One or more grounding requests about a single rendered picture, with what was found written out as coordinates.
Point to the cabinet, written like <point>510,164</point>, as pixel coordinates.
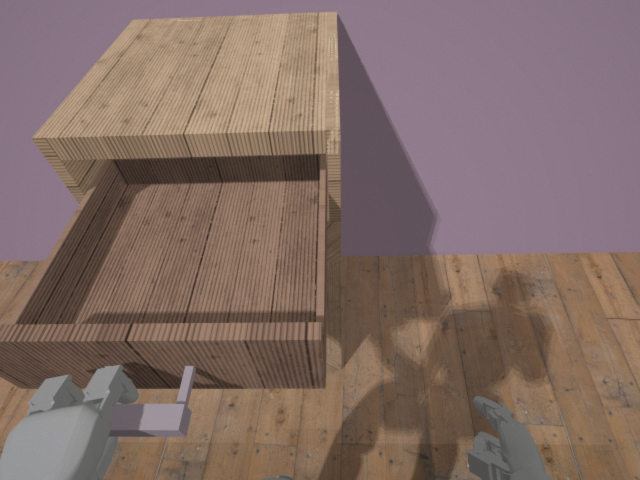
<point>211,86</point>

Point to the left robot hand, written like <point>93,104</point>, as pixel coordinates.
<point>65,434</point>

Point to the right robot hand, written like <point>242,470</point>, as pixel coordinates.
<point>498,459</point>

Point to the handle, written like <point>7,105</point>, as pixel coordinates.
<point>155,420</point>

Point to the drawer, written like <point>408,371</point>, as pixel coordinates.
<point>214,262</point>

